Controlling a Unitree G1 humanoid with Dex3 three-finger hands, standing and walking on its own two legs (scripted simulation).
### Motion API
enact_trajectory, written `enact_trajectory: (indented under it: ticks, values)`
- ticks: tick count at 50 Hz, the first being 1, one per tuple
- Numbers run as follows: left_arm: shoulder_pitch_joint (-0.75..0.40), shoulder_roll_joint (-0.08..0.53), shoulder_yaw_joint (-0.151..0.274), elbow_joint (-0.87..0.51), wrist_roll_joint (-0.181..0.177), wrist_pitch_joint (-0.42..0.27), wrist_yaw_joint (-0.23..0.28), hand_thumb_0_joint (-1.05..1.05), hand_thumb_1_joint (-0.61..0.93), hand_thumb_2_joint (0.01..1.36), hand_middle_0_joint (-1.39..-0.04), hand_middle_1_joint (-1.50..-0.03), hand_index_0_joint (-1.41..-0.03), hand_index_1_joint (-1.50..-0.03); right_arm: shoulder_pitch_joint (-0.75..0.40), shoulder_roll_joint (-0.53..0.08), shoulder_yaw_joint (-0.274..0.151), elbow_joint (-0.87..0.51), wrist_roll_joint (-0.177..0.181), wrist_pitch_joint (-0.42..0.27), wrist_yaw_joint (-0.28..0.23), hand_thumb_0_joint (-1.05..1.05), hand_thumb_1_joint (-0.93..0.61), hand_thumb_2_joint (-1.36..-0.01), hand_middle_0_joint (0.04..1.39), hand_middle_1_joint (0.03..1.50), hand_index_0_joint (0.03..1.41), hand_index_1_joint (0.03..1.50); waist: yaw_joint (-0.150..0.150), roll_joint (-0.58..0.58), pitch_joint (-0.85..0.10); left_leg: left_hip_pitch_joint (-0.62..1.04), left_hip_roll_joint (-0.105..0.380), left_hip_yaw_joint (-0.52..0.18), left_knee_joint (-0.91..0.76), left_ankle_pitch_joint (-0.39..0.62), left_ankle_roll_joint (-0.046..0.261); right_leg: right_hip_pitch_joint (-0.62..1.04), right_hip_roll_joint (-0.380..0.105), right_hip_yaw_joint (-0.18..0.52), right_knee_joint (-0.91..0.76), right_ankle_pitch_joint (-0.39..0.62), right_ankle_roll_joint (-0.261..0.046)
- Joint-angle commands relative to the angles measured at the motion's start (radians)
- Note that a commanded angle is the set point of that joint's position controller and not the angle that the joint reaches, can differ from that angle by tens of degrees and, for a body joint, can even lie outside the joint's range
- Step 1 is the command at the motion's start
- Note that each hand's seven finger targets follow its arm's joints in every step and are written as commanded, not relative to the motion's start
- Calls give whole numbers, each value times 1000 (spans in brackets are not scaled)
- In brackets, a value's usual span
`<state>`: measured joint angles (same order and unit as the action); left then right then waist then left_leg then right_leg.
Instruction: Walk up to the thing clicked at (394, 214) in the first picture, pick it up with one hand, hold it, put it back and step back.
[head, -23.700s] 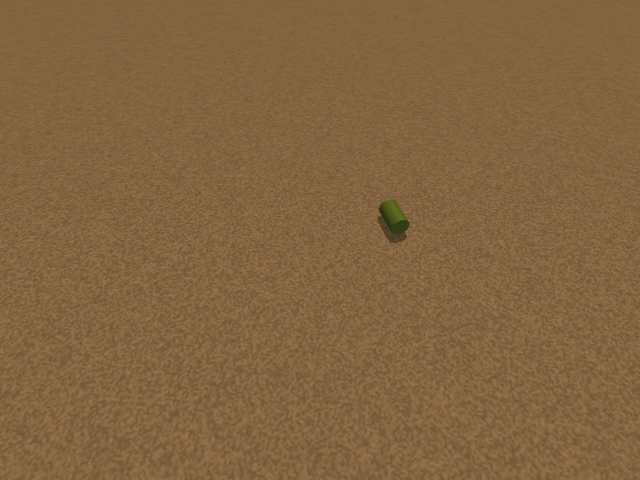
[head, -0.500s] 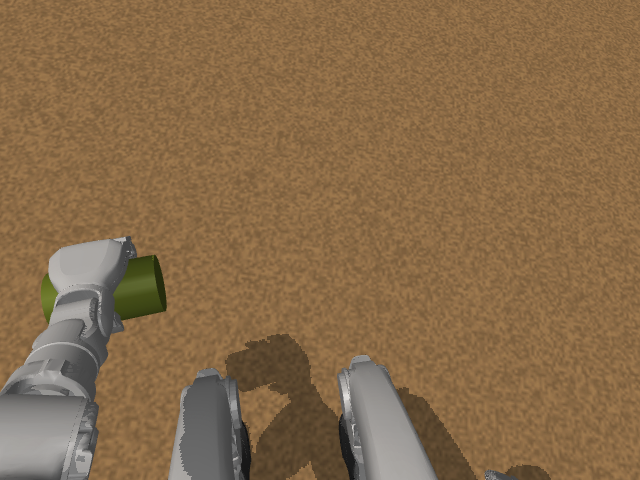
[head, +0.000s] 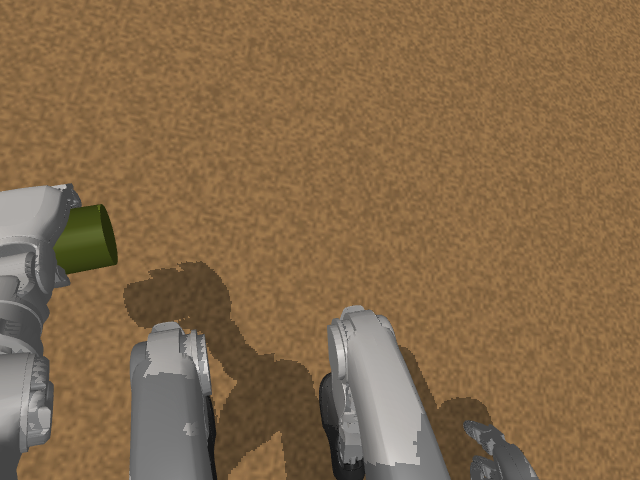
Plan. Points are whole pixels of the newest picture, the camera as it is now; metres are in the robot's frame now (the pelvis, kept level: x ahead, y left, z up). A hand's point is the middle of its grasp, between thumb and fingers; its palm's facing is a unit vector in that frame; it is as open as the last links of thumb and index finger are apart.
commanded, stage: crouch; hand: left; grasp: from above
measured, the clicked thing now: (51, 244) +0.43 +0.31 -0.20
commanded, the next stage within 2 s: lower in 0.52 s
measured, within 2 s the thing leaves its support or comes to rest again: neither
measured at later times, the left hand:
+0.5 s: hand (66, 251) +0.43 +0.31 -0.24, palm faces -0.46 -0.08 -0.88, open 11.0 cm
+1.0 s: hand (79, 255) +0.44 +0.31 -0.30, palm faces -0.46 -0.11 -0.88, open 11.0 cm
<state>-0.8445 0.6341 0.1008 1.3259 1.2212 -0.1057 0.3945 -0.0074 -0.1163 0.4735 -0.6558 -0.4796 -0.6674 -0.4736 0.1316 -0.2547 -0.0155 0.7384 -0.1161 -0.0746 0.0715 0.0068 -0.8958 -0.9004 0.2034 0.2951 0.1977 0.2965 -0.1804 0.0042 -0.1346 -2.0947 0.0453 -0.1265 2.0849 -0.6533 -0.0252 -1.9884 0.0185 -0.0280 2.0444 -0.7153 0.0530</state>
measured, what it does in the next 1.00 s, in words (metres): lowers itself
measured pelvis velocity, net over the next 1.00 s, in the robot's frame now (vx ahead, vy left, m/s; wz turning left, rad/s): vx -0.01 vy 0.00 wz -0.06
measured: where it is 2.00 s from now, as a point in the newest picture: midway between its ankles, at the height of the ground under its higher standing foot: (273, 456)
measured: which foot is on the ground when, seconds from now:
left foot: down 0.00-1.00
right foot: down 0.00-1.00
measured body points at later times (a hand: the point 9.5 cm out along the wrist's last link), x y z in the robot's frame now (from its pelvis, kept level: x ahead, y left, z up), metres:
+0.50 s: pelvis -0.01 +0.00 -0.06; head +0.24 +0.06 +0.31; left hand +0.45 +0.31 -0.19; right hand +0.04 -0.27 -0.18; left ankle +0.08 +0.13 -0.39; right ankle +0.08 -0.14 -0.39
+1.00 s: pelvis -0.01 +0.00 -0.10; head +0.25 +0.07 +0.26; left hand +0.46 +0.31 -0.25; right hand +0.04 -0.28 -0.20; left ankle +0.08 +0.13 -0.39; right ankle +0.08 -0.14 -0.39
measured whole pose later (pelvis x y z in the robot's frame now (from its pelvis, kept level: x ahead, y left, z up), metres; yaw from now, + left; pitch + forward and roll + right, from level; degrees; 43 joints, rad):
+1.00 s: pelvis -0.01 +0.00 -0.10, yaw -4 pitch +33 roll -9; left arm -0.93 0.81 0.19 1.48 1.28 -0.22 0.43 -0.01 -0.10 0.40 -0.69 -0.43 -0.71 -0.43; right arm 0.11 -0.26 0.08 0.76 -0.16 -0.05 0.14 0.01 -0.90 -0.90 0.20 0.30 0.20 0.30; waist -0.24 -0.05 0.01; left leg -2.35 0.03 -0.19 2.42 -0.67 -0.03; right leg -2.22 0.05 -0.05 2.35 -0.73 0.07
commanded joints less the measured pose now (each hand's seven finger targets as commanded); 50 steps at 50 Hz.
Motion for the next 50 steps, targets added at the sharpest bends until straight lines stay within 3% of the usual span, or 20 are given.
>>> enact_trajectory:
  ticks: [1, 3, 4, 6, 8, 15, 20, 26, 33, 35, 38, 43, 47, 49, 50]
  values:
    - [-324, 295, 38, -141, -17, 5, 21, 0, 651, 841, -1035, -649, -1033, -652, 214, -213, -71, -14, 1, 2, 0, 0, -893, -898, 200, 299, 200, 299, 12, 256, -670, 588, -15, 83, -184, 194, 41, 217, 18, -83, -204, 262, -84]
    - [-350, 286, 32, -147, -20, -4, 8, 0, 660, 804, -1036, -642, -1039, -640, 225, -218, -69, -17, 0, 4, 5, 0, -894, -898, 200, 299, 200, 299, -8, 250, -683, 570, -17, 78, -160, 210, 42, 223, 17, -87, -182, 279, -80]
    - [-330, 302, 38, -142, -23, -5, 5, 0, 664, 788, -1036, -644, -1043, -638, 217, -213, -66, -17, 0, 5, 8, 0, -895, -898, 200, 299, 200, 299, 5, 251, -678, 565, -17, 83, -147, 226, 44, 224, 20, -84, -178, 291, -79]
    - [-337, 324, 50, -144, -21, -16, -5, 0, 671, 788, -1037, -645, -1043, -638, 232, -221, -65, -18, 0, 8, 15, 0, -895, -899, 200, 299, 200, 299, -7, 244, -673, 545, -16, 82, -123, 237, 45, 225, 19, -86, -160, 301, -76]
    - [-348, 343, 60, -156, -14, -30, -10, 0, 679, 771, -1040, -647, -1050, -637, 228, -228, -69, -17, -1, 11, 19, 0, -896, -899, 200, 299, 200, 299, 2, 277, -676, 557, -15, 74, -121, 225, 39, 184, 18, -92, -132, 284, -82]
    - [-370, 399, 101, -164, 8, -69, 15, 0, 692, 802, -1078, -624, -1075, -628, 235, -228, -54, -9, -10, 21, 33, 0, -901, -901, 200, 300, 200, 300, 5, 294, -697, 526, -16, 83, -64, 229, 40, 161, 23, -94, -85, 288, -82]
    - [-401, 425, 119, -133, 20, -75, 39, 0, 690, 778, -1062, -627, -1064, -624, 231, -238, -47, 4, -21, 22, 35, 0, -899, -900, 200, 300, 200, 300, -8, 298, -665, 483, -15, 88, -40, 163, 42, 117, 26, -100, -71, 243, -81]
    - [-427, 418, 92, -79, 22, -76, 42, 0, 704, 802, -1076, -629, -1073, -632, 218, -238, -31, 16, -28, 17, 36, 0, -897, -899, 200, 300, 200, 300, -22, 305, -626, 430, -15, 81, -17, 107, 41, 70, 30, -113, -40, 196, -86]
    - [-425, 445, 89, -40, 23, -78, 32, 0, 694, 826, -1101, -633, -1089, -645, 222, -245, -11, 21, -31, 19, 40, 0, -902, -899, 200, 300, 200, 300, -26, 262, -636, 361, -16, 89, 37, 157, 50, 131, 39, -112, -25, 255, -73]
    - [-424, 428, 79, -8, 16, -78, 32, 0, 715, 819, -1105, -633, -1097, -641, 217, -248, -8, 23, -31, 16, 41, 0, -899, -897, 200, 300, 200, 300, -36, 255, -582, 352, -15, 81, 41, 143, 48, 82, 37, -123, -7, 238, -77]
    - [-421, 434, 68, 19, 34, -90, 32, 0, 710, 805, -1112, -618, -1101, -629, 202, -256, 2, 24, -34, 18, 43, 0, -901, -898, 200, 300, 200, 300, -39, 279, -567, 355, -15, 68, 55, 145, 42, 48, 42, -137, 25, 235, -83]
    - [-426, 479, 104, -18, 43, -114, 58, 0, 771, 822, -1152, -637, -1143, -645, 192, -261, 12, 20, -42, 23, 48, 0, -902, -898, 200, 300, 200, 300, -34, 331, -620, 384, -15, 69, 89, 206, 37, 66, 46, -143, 65, 291, -79]
    - [-409, 504, 136, -17, 42, -119, 86, 0, 815, 823, -1178, -638, -1171, -645, 180, -273, 6, 15, -51, 22, 51, 0, -901, -898, 200, 300, 200, 300, -37, 359, -593, 381, -13, 69, 99, 197, 33, 31, 42, -149, 93, 283, -80]
    - [-412, 487, 121, -19, 48, -118, 94, 0, 782, 845, -1166, -637, -1152, -651, 177, -270, 14, 21, -55, 19, 56, 0, -902, -898, 200, 300, 200, 300, -42, 376, -581, 384, -11, 67, 108, 198, 31, 15, 46, -152, 101, 281, -82]
    - [-445, 528, 146, -55, 52, -119, 103, 0, 811, 820, -1167, -648, -1162, -653, 173, -277, 12, 16, -57, 19, 55, 0, -899, -897, 200, 300, 200, 300, -43, 395, -604, 377, -11, 69, 113, 191, 32, 22, 47, -154, 103, 279, -82]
